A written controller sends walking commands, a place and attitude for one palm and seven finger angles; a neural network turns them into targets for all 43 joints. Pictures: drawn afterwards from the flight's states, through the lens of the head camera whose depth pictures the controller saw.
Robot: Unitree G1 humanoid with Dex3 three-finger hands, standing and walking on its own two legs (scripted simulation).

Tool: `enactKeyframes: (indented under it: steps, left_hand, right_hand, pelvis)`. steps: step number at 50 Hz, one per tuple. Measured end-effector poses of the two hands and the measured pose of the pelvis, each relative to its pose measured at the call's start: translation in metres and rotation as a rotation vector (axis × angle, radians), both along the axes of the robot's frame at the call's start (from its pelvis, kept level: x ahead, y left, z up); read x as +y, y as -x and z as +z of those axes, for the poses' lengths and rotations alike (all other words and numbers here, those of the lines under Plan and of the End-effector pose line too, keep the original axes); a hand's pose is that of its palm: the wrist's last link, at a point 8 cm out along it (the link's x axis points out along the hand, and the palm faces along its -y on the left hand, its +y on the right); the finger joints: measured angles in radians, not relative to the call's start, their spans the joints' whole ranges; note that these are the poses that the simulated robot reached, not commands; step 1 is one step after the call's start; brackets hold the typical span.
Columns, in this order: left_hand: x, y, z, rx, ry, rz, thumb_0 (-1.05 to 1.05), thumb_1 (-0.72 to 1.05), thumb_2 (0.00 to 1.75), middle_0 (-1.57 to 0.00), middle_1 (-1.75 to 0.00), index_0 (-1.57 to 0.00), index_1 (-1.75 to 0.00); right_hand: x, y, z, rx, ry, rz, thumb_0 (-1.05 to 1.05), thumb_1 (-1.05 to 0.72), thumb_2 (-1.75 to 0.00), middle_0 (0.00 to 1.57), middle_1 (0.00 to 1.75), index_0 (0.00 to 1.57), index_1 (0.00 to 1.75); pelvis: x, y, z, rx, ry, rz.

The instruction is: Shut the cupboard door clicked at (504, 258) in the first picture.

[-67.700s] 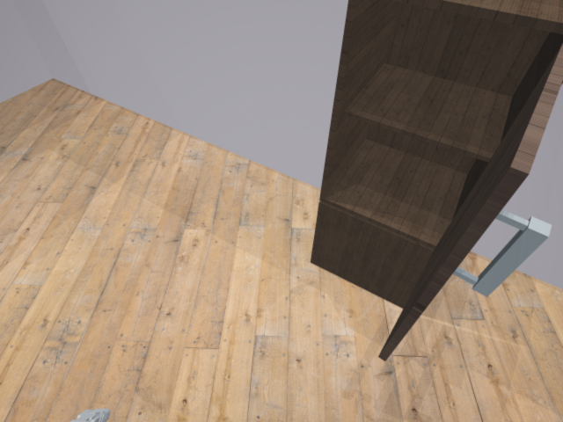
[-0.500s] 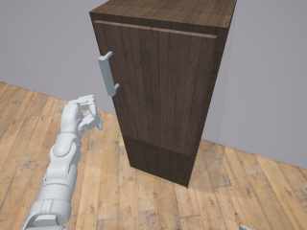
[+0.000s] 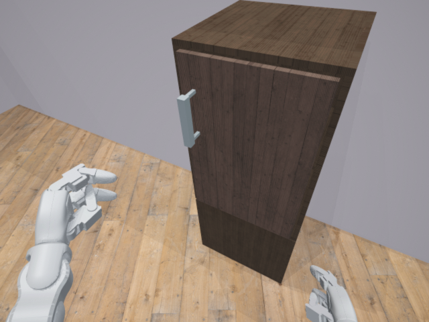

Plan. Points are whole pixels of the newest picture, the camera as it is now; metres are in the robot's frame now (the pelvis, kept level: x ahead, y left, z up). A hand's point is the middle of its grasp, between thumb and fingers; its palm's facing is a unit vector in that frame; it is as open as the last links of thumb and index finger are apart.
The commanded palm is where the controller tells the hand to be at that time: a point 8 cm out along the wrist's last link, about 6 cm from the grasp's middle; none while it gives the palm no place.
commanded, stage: draw the hand back to the body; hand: left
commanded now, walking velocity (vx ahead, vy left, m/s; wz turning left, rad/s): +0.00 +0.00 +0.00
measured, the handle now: (190, 118) +0.61 +0.14 +0.07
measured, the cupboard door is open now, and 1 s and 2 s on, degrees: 0 0 0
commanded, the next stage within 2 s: step back with the hand held close in 0.64 s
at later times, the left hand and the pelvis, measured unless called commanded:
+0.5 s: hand (48, 237) +0.19 +0.27 +0.15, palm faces +0.48 -0.80 -0.37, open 7.2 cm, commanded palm +0.14 +0.30 +0.17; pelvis +0.00 +0.00 +0.00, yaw +0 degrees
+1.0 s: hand (49, 230) +0.20 +0.27 +0.15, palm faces +0.39 -0.79 -0.46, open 7.4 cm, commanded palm +0.14 +0.31 +0.17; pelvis -0.01 +0.01 +0.00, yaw -1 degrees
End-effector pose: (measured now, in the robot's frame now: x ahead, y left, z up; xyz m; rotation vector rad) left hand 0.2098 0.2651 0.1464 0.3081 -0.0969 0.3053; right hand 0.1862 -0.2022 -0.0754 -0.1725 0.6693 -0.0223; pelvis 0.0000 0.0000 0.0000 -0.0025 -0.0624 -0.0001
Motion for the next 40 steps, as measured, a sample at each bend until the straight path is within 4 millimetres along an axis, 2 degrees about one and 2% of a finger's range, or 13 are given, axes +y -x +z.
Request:
enactKeyframes:
  steps: [8, 18, 26, 33, 40]
  left_hand:
    - [0.02, 0.031, 0.013, 0.005, -0.074, 0.086, 0.02, 0.9, 0.9, -0.58, -0.7, -0.58, -0.71]
    - [0.04, 0.069, 0.027, -0.003, -0.155, 0.193, 0.02, 0.9, 0.9, -0.32, -0.42, -0.32, -0.43]
    - [0.033, 0.067, 0.018, -0.011, -0.106, 0.187, 0.02, 0.9, 0.9, -0.23, -0.33, -0.23, -0.33]
    - [0.027, 0.064, 0.024, -0.036, -0.122, 0.149, 0.02, 0.89, 0.9, -0.21, -0.31, -0.21, -0.31]
    - [0.029, 0.065, 0.028, -0.038, -0.139, 0.153, 0.02, 0.89, 0.9, -0.21, -0.3, -0.21, -0.3]
  right_hand:
    - [-0.005, 0.008, -0.01, 0.043, 0.004, -0.013, 0.01, -0.91, -0.89, 0.21, 0.3, 0.2, 0.3]
    - [-0.021, 0.01, -0.009, 0.025, 0.031, -0.039, 0.01, -0.91, -0.9, 0.21, 0.3, 0.2, 0.3]
    - [-0.023, 0.008, -0.004, -0.003, 0.047, -0.035, 0.01, -0.91, -0.9, 0.2, 0.3, 0.2, 0.3]
    - [-0.022, 0.009, 0.0, -0.03, 0.033, -0.043, 0.01, -0.91, -0.9, 0.2, 0.3, 0.2, 0.3]
    - [-0.022, 0.014, -0.003, -0.012, 0.024, -0.046, 0.01, -0.91, -0.9, 0.21, 0.3, 0.2, 0.3]
  pelvis:
    - [0.001, -0.006, 0.0, -0.001, 0.0, 0.0]
    - [-0.001, -0.005, -0.001, -0.005, 0.002, 0.003]
    - [-0.004, 0.0, -0.001, -0.011, 0.001, 0.006]
    - [-0.006, 0.0, 0.0, -0.017, 0.002, -0.003]
    - [-0.006, 0.002, 0.0, -0.011, 0.005, -0.004]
